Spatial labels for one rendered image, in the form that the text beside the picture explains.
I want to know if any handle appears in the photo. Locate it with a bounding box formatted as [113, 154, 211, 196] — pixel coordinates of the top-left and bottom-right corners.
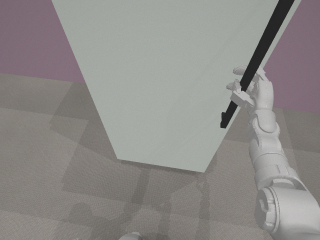
[220, 0, 295, 129]

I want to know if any fridge door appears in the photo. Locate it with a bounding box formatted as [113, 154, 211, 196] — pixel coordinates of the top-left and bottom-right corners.
[51, 0, 301, 173]

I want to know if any right robot hand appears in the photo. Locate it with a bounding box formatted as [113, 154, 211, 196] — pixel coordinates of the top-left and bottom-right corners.
[226, 65, 274, 116]

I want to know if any right robot upper arm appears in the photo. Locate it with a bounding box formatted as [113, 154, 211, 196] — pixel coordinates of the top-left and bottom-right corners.
[254, 186, 320, 240]

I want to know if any right robot forearm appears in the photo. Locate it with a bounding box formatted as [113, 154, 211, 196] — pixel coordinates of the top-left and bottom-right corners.
[246, 109, 320, 212]

